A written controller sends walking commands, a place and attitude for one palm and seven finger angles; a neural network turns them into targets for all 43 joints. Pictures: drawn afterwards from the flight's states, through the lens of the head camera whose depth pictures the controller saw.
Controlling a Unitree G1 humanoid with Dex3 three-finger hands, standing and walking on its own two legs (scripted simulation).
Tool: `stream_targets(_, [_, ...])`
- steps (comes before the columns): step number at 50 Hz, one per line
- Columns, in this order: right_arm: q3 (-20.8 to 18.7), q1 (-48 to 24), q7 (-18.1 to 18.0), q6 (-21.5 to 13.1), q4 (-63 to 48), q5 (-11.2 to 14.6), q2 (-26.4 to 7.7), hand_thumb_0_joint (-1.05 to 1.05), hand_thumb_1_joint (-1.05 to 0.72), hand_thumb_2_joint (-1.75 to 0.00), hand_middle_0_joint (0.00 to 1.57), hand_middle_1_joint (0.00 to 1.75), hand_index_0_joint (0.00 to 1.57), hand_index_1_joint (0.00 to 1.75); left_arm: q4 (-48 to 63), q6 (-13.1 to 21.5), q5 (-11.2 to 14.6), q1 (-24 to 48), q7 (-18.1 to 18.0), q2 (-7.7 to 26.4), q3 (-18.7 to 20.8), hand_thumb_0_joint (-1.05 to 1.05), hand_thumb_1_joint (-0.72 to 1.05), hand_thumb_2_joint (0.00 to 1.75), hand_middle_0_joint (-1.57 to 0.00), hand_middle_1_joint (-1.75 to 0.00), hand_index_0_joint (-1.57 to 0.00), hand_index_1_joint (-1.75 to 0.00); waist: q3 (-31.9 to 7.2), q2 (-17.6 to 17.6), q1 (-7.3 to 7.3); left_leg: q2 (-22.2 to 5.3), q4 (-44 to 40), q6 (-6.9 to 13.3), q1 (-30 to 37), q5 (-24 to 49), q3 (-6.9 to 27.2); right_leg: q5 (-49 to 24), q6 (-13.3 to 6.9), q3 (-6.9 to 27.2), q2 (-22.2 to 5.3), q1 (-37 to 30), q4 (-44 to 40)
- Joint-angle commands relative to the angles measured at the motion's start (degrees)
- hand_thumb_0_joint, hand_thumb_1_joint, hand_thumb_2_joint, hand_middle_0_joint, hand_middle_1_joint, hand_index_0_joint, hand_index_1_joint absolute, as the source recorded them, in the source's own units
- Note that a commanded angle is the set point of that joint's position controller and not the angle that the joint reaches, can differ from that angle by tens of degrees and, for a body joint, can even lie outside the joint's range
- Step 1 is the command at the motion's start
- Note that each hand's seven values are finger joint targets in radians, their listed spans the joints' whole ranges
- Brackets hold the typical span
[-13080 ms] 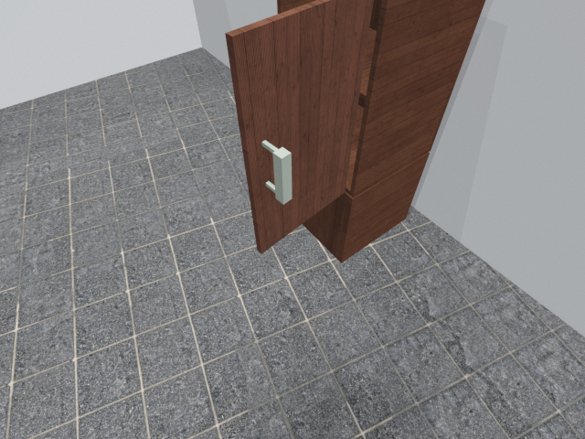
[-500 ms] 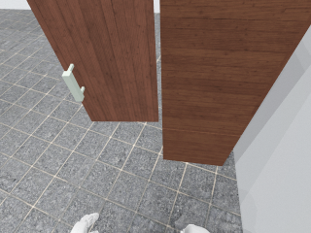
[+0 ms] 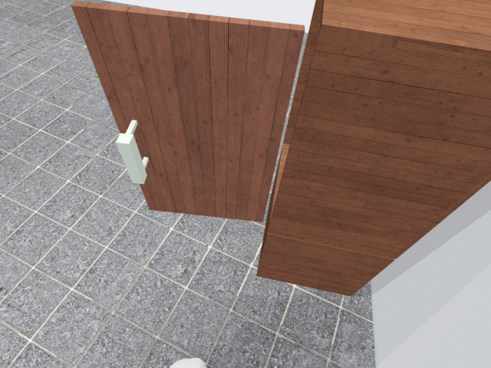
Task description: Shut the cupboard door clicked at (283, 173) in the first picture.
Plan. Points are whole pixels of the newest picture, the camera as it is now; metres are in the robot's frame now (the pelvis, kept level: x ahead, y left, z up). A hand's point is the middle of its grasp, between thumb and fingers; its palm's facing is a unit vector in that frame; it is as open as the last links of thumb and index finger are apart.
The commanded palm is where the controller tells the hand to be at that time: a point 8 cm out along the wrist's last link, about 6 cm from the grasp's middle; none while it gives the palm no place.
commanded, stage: come to a stop and stand still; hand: left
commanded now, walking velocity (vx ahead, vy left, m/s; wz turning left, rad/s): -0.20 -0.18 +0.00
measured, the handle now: (136, 152) +0.52 +0.29 -0.03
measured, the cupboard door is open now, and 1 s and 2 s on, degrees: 96 96 96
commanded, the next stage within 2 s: look again from close up in 0.96 s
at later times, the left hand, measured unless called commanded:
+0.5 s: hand out of the picture -0.01 +0.11 -0.16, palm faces +0.01 -0.98 -0.22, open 7.3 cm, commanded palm none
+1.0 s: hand out of the picture -0.07 +0.08 -0.17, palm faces +0.04 -0.99 -0.16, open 7.4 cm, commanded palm none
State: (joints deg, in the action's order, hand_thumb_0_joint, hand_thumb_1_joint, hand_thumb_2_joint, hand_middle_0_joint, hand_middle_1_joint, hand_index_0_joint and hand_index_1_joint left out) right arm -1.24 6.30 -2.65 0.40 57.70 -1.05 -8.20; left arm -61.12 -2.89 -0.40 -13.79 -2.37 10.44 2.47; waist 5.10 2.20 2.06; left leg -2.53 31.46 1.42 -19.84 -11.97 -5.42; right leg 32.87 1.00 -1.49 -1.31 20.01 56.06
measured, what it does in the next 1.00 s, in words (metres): steps on the spot: right foot, then left foot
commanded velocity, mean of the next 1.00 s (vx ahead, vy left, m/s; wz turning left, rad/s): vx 0.00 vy -0.01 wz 0.00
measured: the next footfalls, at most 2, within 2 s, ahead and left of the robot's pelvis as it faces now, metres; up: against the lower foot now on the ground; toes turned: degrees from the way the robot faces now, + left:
right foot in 0.28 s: -0.03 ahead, -0.18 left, +0.00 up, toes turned -4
left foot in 0.54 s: -0.04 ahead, +0.05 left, +0.00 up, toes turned +1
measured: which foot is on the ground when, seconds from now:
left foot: down 0.00-0.28, up 0.30-0.52, down 0.54-1.00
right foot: up 0.00-0.26, down 0.28-1.00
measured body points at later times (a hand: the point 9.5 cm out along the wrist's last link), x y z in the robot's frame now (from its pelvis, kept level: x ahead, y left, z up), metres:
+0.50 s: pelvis -0.06 -0.07 +0.01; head -0.04 -0.07 +0.45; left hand -0.01 +0.17 -0.15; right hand -0.05 -0.32 -0.15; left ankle -0.07 +0.05 -0.71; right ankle -0.07 -0.18 -0.73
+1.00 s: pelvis -0.06 -0.08 +0.01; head -0.04 -0.07 +0.46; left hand -0.07 +0.13 -0.15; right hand -0.06 -0.30 -0.15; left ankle -0.08 +0.05 -0.73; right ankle -0.07 -0.18 -0.73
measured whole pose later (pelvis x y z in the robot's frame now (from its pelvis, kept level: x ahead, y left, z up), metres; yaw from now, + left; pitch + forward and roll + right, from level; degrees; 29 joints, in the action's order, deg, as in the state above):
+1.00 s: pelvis -0.06 -0.08 +0.01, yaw -1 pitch -1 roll +0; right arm -0.1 15.1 -2.4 0.3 65.3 -0.6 -7.9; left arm -65.8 -0.2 -0.1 -15.4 -1.5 7.9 0.1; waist 2.2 0.5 0.8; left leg -1.6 22.4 -1.0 -7.6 -14.2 -1.4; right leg 13.2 -1.3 -4.0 0.1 8.7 22.4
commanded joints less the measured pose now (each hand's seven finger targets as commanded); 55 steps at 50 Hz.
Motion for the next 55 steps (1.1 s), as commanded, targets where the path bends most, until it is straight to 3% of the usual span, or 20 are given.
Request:
stream_targets(1, [-3.55, 7.31, -1.84, 0.36, -1.16, -0.14, -12.68, 0.0, -0.9, -0.9, 0.2, 0.3, 0.2, 0.3, 4.23, -0.07, -0.38, -3.68, 0.4, 5.56, 2.31, 0.0, 0.9, 0.9, -0.2, -0.3, -0.2, -0.3, -10.69, -7.24, -2.74, -19.07, -7.26, 10.27, 14.56, 44.51, 12.39, -2.33, 0.84, 3.98, -0.06, 8.57, 12.42])
stream_targets(5, [-3.91, 5.11, -1.24, 0.29, -1.85, -0.22, -12.76, 0.0, -0.9, -0.9, 0.2, 0.3, 0.2, 0.3, 6.04, -0.83, -0.48, -2.84, 1.05, 4.61, 2.59, 0.0, 0.9, 0.9, -0.2, -0.3, -0.2, -0.3, -12.0, -10.94, -2.57, -17.91, -10.41, 8.8, 12.17, 26.26, 10.97, -4.68, 1.46, 3.31, -0.64, 6.72, 7.02])
stream_targets(8, [-4.44, 4.03, -0.41, 0.48, -2.05, -0.64, -13.58, 0.0, -0.9, -0.9, 0.2, 0.3, 0.2, 0.3, 6.91, -0.42, -0.64, -2.32, 1.56, 3.63, 2.04, 0.0, 0.9, 0.9, -0.2, -0.3, -0.2, -0.3, -10.77, -15.18, -2.78, -16.71, -12.15, 7.22, 8.47, 13.45, 10.81, -4.19, 0.46, 0.06, -1.15, 0.03, -7.78])
stream_targets(10, [-4.8, 4.48, 0.24, 0.93, -1.76, -0.58, -14.14, 0.0, -0.9, -0.9, 0.2, 0.3, 0.2, 0.3, 6.44, 0.13, -0.61, -3.27, 1.58, 3.4, 1.88, 0.0, 0.9, 0.9, -0.2, -0.3, -0.2, -0.3, -9.69, -14.93, -2.66, -15.49, -12.13, 6.06, 4.93, 5.97, 11.65, -6.91, -0.09, -2.04, 0.05, -5.02, -16.49])
stream_targets(12, [-4.75, 4.02, 0.72, 1.35, -2.39, -0.04, -13.12, 0.0, -0.9, -0.9, 0.2, 0.3, 0.2, 0.3, 4.98, 0.6, -0.69, -8.2, 1.56, 5.43, 2.3, 0.0, 0.9, 0.9, -0.2, -0.3, -0.2, -0.3, -8.79, -7.55, 0.02, -10.62, -8.06, 2.39, -3.68, -3.42, 8.74, -16.62, -0.87, -2.04, -0.15, -15.96, -30.95])
stream_targets(13, [-4.34, 3.88, 1.09, 1.88, -3.17, 0.5, -9.51, 0.0, -0.9, -0.9, 0.2, 0.3, 0.2, 0.3, 5.06, 0.91, -1.47, -8.85, 1.18, 9.23, 2.76, 0.0, 0.9, 0.9, -0.2, -0.3, -0.2, -0.3, -6.59, 5.94, 0.27, -3.65, 1.04, -1.2, -8.19, -13.01, 3.75, -11.89, -3.61, 8.71, -8.64, -14.43, -40.53])
stream_targets(14, [-3.55, 0.95, 1.74, 2.33, -5.1, 0.49, -6.61, 0.0, -0.9, -0.9, 0.2, 0.3, 0.2, 0.3, 6.5, 1.16, -1.73, -4.37, 0.78, 13.03, 2.83, 0.0, 0.9, 0.9, -0.2, -0.3, -0.2, -0.3, -2.1, 18.11, 0.24, 1.23, 11.55, -3.57, -10.07, -19.28, 1.28, -9.19, -8.18, 19.57, -18.82, -5.3, -46.37])
stream_targets(15, [-3.59, -0.47, 2.07, 2.81, -5.48, 0.26, -8.18, 0.0, -0.9, -0.9, 0.2, 0.3, 0.2, 0.3, 8.0, 1.49, -1.46, -0.53, 0.61, 12.32, 1.98, 0.0, 0.9, 0.9, -0.2, -0.3, -0.2, -0.3, -1.01, 12.74, -0.06, 0.08, 18.52, -2.62, -6.75, -19.32, 6.19, -7.59, -10.77, 17.89, -20.11, 1.89, -46.68])
stream_targets(16, [-3.64, 0.75, 2.24, 2.95, -4.98, 0.23, -6.57, 0.0, -0.9, -0.9, 0.2, 0.3, 0.2, 0.3, 8.33, 1.82, -1.55, 2.48, 0.34, 10.17, 1.83, 0.0, 0.9, 0.9, -0.2, -0.3, -0.2, -0.3, -0.8, 9.3, -1.78, -0.14, 19.85, -2.04, -4.65, -16.69, 6.55, -8.32, -10.7, 14.43, -17.35, 3.82, -45.48])
stream_targets(19, [-3.62, 7.03, 2.36, 2.76, -0.99, 0.13, -6.52, 0.0, -0.9, -0.9, 0.2, 0.3, 0.2, 0.3, 8.19, 2.45, -1.18, 5.64, 0.68, 8.43, 1.27, 0.0, 0.9, 0.9, -0.2, -0.3, -0.2, -0.3, -0.4, 11.48, -3.91, 0.78, 23.9, -2.54, -3.83, -10.86, 4.38, -18.87, -9.03, 7.22, -11.76, 0.48, -41.83])
stream_targets(23, [-2.64, 8.07, 1.86, 1.34, -0.03, 0.47, -4.89, 0.0, -0.9, -0.9, 0.2, 0.3, 0.2, 0.3, 5.82, 3.14, -1.08, 0.86, 0.45, 8.16, 1.24, 0.0, 0.9, 0.9, -0.2, -0.3, -0.2, -0.3, -3.18, 6.86, -2.01, 1.45, 4.96, -3.21, 0.97, -11.01, 2.58, -30.26, -9.39, 7.6, -11.64, -8.75, -36.31])
stream_targets(25, [-1.86, 11.28, 1.38, 0.27, 2.06, 0.48, -4.65, 0.0, -0.9, -0.9, 0.2, 0.3, 0.2, 0.3, 4.19, 3.21, -0.2, -0.07, 0.55, 7.29, 0.9, 0.0, 0.9, 0.9, -0.2, -0.3, -0.2, -0.3, -5.34, 0.99, -2.83, 0.89, -9.52, -2.56, 10.59, 1.4, 4.86, -30.25, -6.25, 6.78, -9.49, -7.38, -31.35])
stream_targets(27, [-1.7, 10.16, 0.53, -1.01, 2.04, -0.01, -8.75, 0.0, -0.9, -0.9, 0.2, 0.3, 0.2, 0.3, 3.49, 3.02, 0.59, -2.9, 0.9, 3.58, 0.01, 0.0, 0.9, 0.9, -0.2, -0.3, -0.2, -0.3, -5.27, -10.95, -0.35, -9.65, -11.96, 2.1, 8.28, 13.92, 16.09, -22.95, -1.94, 2.46, -3.44, -7.9, -29.52])
stream_targets(29, [-1.24, 8.56, 0.05, -0.7, 2.31, -0.24, -9.18, 0.0, -0.9, -0.9, 0.2, 0.3, 0.2, 0.3, 2.81, 3.01, 0.27, -2.07, 0.99, 3.44, -0.17, 0.0, 0.9, 0.9, -0.2, -0.3, -0.2, -0.3, -3.98, -3.93, 0.04, -7.9, -11.19, 0.88, 4.52, 8.19, 11.94, -24.35, -1.91, 2.9, -3.06, -11.92, -32.94])
stream_targets(31, [-0.87, 10.16, -0.11, -1.0, 4.1, 0.15, -7.12, 0.0, -0.9, -0.9, 0.2, 0.3, 0.2, 0.3, 1.37, 2.65, 0.17, -0.45, 0.95, 4.16, -0.06, 0.0, 0.9, 0.9, -0.2, -0.3, -0.2, -0.3, -5.22, -10.5, -0.8, -5.77, -12.42, 0.11, 6.36, 10.9, 10.4, -26.07, -2.18, 1.87, -3.37, -13.83, -31.96])
stream_targets(40, [-0.41, 12.28, 0.09, -0.5, 5.94, 0.38, -5.58, 0.0, -0.9, -0.9, 0.2, 0.3, 0.2, 0.3, -1.36, 3.29, 0.13, -1.31, 0.96, 3.91, -0.94, 0.0, 0.9, 0.9, -0.2, -0.3, -0.2, -0.3, -1.15, 2.23, -2.08, -3.1, -12.78, -1.22, 8.77, 1.53, 7.44, -22.17, -2.72, 4.13, -5.07, -10.06, -38.51])
stream_targets(52, [0.3, 13.32, -0.16, -1.0, 7.24, 0.42, -4.36, 0.0, -0.9, -0.9, 0.2, 0.3, 0.2, 0.3, -3.23, 3.9, 0.13, -4.14, 0.61, 2.77, -1.31, 0.0, 0.9, 0.9, -0.2, -0.3, -0.2, -0.3, -0.74, -2.42, -1.9, -3.15, -12.75, -1.52, 10.03, 5.19, 6.68, -27.5, -3.26, 3.78, -5.1, -11.34, -38.27])
stream_targets(53, [0.38, 6.8, 0.9, -2.56, 3.06, 0.98, -6.38, 0.0, -0.9, -0.9, 0.2, 0.3, 0.2, 0.3, -4.66, 5.84, -0.84, -9.73, -2.15, 4.44, -1.67, 0.0, 0.9, 0.9, -0.2, -0.3, -0.2, -0.3, -2.28, -4.46, 0.3, -3.2, 0.36, -2.36, 7.18, 9.67, 4.08, -56.61, -1.71, 6.88, -8.83, -11.13, -34.7])
stream_targets(54, [0.49, 11.14, 1.1, -1.8, 1.23, 0.7, -3.18, 0.0, -0.9, -0.9, 0.2, 0.3, 0.2, 0.3, -1.97, 6.27, -0.4, -8.07, -1.67, 7.2, -1.15, 0.0, 0.9, 0.9, -0.2, -0.3, -0.2, -0.3, -5.63, -3.95, -3.16, -1.02, -1.01, -1.55, 6.54, -4.58, 5.54, -48.84, -4.0, 9.14, -11.35, -12.65, -34.77])
stream_targets(55, [0.39, 12.77, 1.05, -1.87, 1.91, 0.52, -3.03, 0.0, -0.9, -0.9, 0.2, 0.3, 0.2, 0.3, -1.37, 6.16, -0.41, -5.63, -1.05, 6.22, -1.51, 0.0, 0.9, 0.9, -0.2, -0.3, -0.2, -0.3, -4.8, -6.71, -3.67, -1.26, -4.41, -1.32, 7.85, -3.52, 5.76, -40.27, -5.21, 7.47, -9.87, -10.31, -33.84])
